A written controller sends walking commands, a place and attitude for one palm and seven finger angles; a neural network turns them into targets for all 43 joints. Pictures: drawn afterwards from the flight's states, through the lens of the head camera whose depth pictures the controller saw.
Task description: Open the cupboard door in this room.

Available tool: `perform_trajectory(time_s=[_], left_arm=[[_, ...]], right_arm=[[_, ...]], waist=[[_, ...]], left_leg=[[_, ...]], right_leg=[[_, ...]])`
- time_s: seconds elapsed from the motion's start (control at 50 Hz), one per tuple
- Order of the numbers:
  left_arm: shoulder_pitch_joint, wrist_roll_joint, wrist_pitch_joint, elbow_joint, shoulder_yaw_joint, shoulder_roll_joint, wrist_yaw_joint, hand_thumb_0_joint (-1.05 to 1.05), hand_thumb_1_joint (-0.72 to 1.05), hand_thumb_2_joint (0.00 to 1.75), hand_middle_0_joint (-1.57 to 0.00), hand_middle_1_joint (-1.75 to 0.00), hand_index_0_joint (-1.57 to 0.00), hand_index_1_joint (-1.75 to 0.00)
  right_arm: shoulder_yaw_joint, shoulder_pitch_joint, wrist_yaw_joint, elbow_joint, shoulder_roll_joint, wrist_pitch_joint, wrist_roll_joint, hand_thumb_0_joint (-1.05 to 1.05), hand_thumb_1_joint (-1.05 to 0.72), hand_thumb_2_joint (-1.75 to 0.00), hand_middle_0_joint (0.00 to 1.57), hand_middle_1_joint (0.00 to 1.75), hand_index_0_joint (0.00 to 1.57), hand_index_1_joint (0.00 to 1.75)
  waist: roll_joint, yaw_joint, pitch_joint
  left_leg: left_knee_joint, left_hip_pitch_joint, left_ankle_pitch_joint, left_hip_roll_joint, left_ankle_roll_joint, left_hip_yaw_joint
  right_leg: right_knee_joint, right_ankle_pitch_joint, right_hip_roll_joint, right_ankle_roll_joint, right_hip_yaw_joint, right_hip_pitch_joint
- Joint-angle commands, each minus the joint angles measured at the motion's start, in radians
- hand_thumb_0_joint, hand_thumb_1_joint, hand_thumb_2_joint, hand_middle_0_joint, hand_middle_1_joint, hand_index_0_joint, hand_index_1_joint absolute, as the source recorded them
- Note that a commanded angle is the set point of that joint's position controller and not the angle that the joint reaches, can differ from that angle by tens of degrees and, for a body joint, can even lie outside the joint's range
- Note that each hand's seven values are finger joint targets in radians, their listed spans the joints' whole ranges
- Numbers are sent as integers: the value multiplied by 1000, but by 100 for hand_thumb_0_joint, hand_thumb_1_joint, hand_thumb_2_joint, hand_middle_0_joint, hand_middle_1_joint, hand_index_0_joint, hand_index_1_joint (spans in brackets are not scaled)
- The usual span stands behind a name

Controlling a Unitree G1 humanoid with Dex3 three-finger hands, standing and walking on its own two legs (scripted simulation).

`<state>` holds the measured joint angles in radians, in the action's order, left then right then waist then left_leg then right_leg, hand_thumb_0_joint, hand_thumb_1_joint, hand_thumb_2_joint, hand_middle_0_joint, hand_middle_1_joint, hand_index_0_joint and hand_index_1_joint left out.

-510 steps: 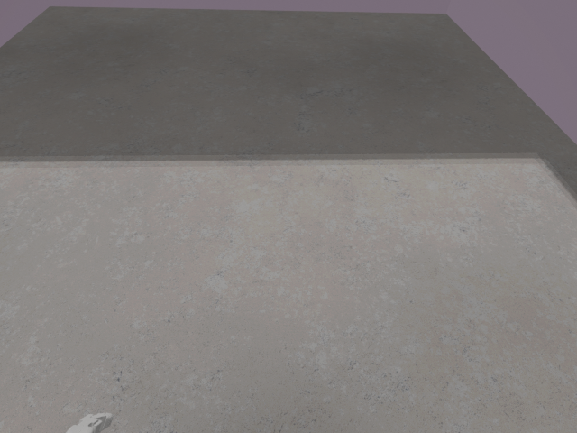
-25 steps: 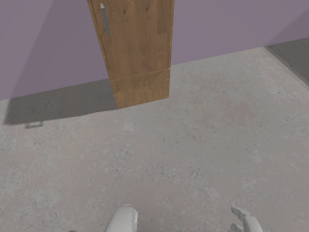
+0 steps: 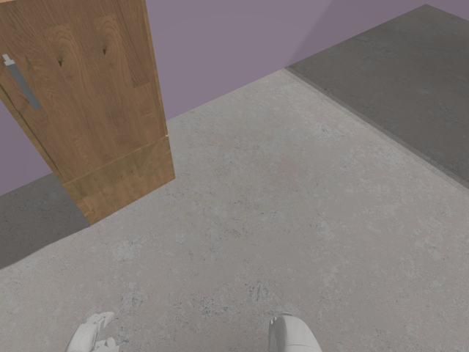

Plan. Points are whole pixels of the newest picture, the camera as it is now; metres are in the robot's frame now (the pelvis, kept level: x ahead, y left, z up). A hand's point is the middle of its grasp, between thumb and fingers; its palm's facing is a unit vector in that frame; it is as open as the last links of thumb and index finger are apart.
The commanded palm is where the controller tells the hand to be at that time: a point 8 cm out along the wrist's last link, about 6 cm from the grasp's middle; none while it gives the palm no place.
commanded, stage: walk to a spot facing it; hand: left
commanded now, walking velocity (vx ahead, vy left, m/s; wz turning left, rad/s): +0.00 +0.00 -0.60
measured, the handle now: (21, 82) +0.70 +0.58 +0.01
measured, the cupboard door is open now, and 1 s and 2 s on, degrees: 0 0 0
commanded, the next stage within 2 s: turn to face it in 1.26 s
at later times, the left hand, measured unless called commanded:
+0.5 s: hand (172, 297) +0.24 +0.13 -0.17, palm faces -0.24 -0.94 -0.23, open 7.3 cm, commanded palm none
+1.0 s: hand (177, 259) +0.33 +0.14 -0.17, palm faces -0.51 -0.84 -0.21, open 7.4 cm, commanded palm none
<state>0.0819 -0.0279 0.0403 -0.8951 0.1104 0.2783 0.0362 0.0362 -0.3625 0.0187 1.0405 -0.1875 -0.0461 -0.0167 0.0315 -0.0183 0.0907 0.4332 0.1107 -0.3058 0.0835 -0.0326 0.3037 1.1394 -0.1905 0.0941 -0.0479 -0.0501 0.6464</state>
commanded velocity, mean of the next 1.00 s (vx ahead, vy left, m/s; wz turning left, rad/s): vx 0.03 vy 0.00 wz -0.60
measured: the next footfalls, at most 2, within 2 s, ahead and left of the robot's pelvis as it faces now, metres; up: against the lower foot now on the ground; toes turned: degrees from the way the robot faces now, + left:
right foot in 0.20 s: +0.17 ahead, -0.13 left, +0.00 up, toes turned -15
left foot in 0.64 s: +0.22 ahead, +0.09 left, +0.00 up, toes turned -18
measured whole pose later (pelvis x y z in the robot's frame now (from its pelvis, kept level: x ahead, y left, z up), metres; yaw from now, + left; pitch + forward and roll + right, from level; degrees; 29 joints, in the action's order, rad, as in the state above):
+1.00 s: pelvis +0.15 +0.00 +0.00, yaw -35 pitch +0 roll -1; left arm 0.19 -0.01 0.09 -0.93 0.10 0.26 0.03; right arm 0.04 -0.23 0.01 0.92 -0.18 0.01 -0.02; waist 0.03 0.02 0.10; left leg 0.49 0.15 -0.32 0.13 0.00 0.27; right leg 1.03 -0.41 0.07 -0.09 -0.03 0.47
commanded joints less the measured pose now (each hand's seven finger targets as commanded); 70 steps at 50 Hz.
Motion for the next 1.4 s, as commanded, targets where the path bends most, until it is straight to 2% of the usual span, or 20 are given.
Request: perform_trajectory(time_s=[0.0, 0.08, 0.14, 0.16, 0.18, 0.2, 0.22, 0.3, 0.4, 0.58, 0.6, 0.64, 0.8, 0.98, 1.08, 1.1, 1.12, 1.14, 1.2, 1.38], left_arm=[[-74, -2, -3, 69, -35, -45, 8, 0, 90, 90, -20, -30, -20, -30], [-121, 1, -13, 88, -36, -33, 3, 0, 90, 90, -20, -30, -20, -30], [22, -1, -37, 60, -23, 10, -5, 0, 90, 90, -20, -30, -20, -30], [151, -3, -55, 23, -9, 72, -13, 0, 90, 90, -20, -30, -20, -30], [273, 0, -69, -6, 10, 197, -30, 0, 90, 90, -20, -30, -20, -30], [315, 31, -59, -31, 16, 245, -45, 0, 90, 90, -20, -30, -20, -30], [280, 32, -56, -1, 16, 231, -56, 0, 90, 90, -20, -30, -20, -30], [21, 21, -42, 61, -15, 126, -65, 0, 90, 90, -20, -30, -20, -30], [39, 7, -50, 46, -8, 126, -45, 0, 90, 90, -20, -30, -20, -30], [94, 13, -23, 51, 6, 135, -42, 0, 90, 90, -20, -30, -20, -30], [75, 19, -19, 63, 2, 120, -43, 0, 90, 90, -20, -30, -20, -30], [124, 21, -16, 94, -13, 40, -27, 0, 90, 90, -20, -30, -20, -30], [144, 9, 11, 41, 1, 45, -9, 0, 90, 90, -20, -30, -20, -30], [-9, 9, 9, 81, -19, 7, -3, 0, 90, 90, -20, -30, -20, -30], [125, 8, -22, 50, -13, 45, -15, 0, 90, 90, -20, -30, -20, -30], [218, 0, -38, 21, 1, 136, -27, 0, 90, 90, -20, -30, -20, -30], [294, 5, -44, -3, 26, 249, -41, 0, 90, 90, -20, -30, -20, -30], [315, 26, -34, -10, 28, 250, -53, 0, 90, 90, -20, -30, -20, -30], [115, 26, -25, 46, -1, 144, -59, 0, 90, 90, -20, -30, -20, -30], [131, 15, -68, 11, -27, 104, -44, 0, 90, 90, -20, -30, -20, -30]], right_arm=[[33, -57, 7, -45, -136, -22, -7, 0, -90, -90, 20, 30, 20, 30], [47, -88, 5, -34, -159, -3, -12, 0, -90, -90, 20, 30, 20, 30], [58, -68, 3, -59, -193, 6, -5, 0, -90, -90, 20, 30, 20, 30], [56, -68, -4, -79, -192, 8, 5, 0, -90, -90, 20, 30, 20, 30], [42, -76, -12, -121, -129, 15, 18, 0, -90, -90, 20, 30, 20, 30], [36, 3, 2, -154, -123, 22, 18, 0, -90, -90, 20, 30, 20, 30], [27, 26, 6, -171, -116, 28, 15, 0, -90, -90, 20, 30, 20, 30], [31, 52, 5, -141, -111, 77, -7, 0, -90, -90, 20, 30, 20, 30], [37, 80, -10, -165, -111, 78, -11, 0, -90, -90, 20, 30, 20, 30], [31, 174, 8, -229, -117, 50, 12, 0, -90, -90, 20, 30, 20, 30], [34, 120, 14, -215, -141, 40, 12, 0, -90, -90, 20, 30, 20, 30], [60, 122, 12, -236, -296, 44, -3, 0, -90, -90, 20, 30, 20, 30], [34, 155, 13, -225, -173, 30, -2, 0, -90, -90, 20, 30, 20, 30], [71, 61, 1, -156, -203, 40, -10, 0, -90, -90, 20, 30, 20, 30], [86, 93, -9, -156, -227, 42, -3, 0, -90, -90, 20, 30, 20, 30], [77, 72, -15, -171, -192, 44, 6, 0, -90, -90, 20, 30, 20, 30], [48, 114, -18, -228, -112, 50, 5, 0, -90, -90, 20, 30, 20, 30], [41, 174, 3, -244, -131, 66, 9, 0, -90, -90, 20, 30, 20, 30], [45, 193, -4, -207, -154, 77, -8, 0, -90, -90, 20, 30, 20, 30], [35, 143, -19, -160, -139, 75, -14, 0, -90, -90, 20, 30, 20, 30]], waist=[[-147, -17, -8], [-188, -39, -19], [-174, 36, -119], [-96, 100, -209], [153, 135, -329], [138, 145, -365], [171, 130, -401], [0, -5, -147], [106, -10, -109], [118, 11, -158], [69, -20, -188], [-342, -10, -157], [-191, 20, -80], [-253, -39, -78], [-196, 47, -166], [-2, 91, -232], [282, 122, -262], [245, 139, -275], [100, 59, -137], [77, 17, -89]], left_leg=[[-106, -62, 656, 265, -65, -95], [-23, -106, 762, 285, -59, -58], [226, -112, 924, 275, -13, -10], [455, 50, 779, 257, 38, -3], [751, 408, -59, 100, 105, -7], [944, 511, -378, 32, 123, -138], [958, 525, -316, 51, 121, -272], [796, 390, -131, 89, 136, -264], [646, 345, -52, 48, 133, -253], [96, 126, -28, -62, 98, -265], [-46, -22, 55, -25, 87, -278], [-181, -140, 181, 393, -61, -622], [-90, -33, 560, 232, -49, -249], [-34, -91, 605, 287, -77, -145], [215, -30, 627, 277, 15, -53], [417, 197, 416, 231, 72, -30], [679, 507, -320, 59, 130, -52], [763, 512, -381, 57, 121, -234], [776, 520, -146, 91, 131, -280], [618, 468, 16, 37, 136, -284]], right_leg=[[-197, 1, 4, -1, -36, -4], [-361, -71, -40, 32, -83, -91], [-547, -45, -96, 68, -112, -319], [-667, 157, -54, 91, -63, -611], [-613, 764, 235, 209, 318, -934], [-587, 1201, 365, 319, 403, -939], [-618, 1032, 323, 317, 407, -915], [-767, 451, 171, 227, 245, -429], [-857, -7, 90, 213, 288, -294], [-726, 195, 57, 176, 426, -373], [-654, 165, 17, 135, 389, -302], [-253, -397, -152, 22, 113, -5], [98, -179, -57, -41, 61, -45], [-253, -243, -35, -23, -46, -140], [-656, -9, -78, 40, -78, -439], [-713, 283, 50, 93, 79, -714], [-697, 786, 312, 223, 426, -863], [-708, 817, 331, 280, 420, -784], [-783, 315, 185, 227, 315, -621], [-870, 173, 103, 200, 279, -524]])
